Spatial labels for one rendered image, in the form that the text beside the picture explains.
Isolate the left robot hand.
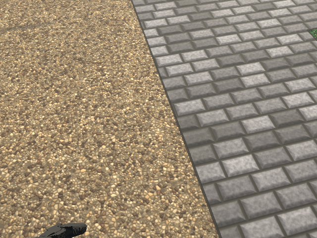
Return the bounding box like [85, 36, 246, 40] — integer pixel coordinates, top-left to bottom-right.
[36, 223, 87, 238]

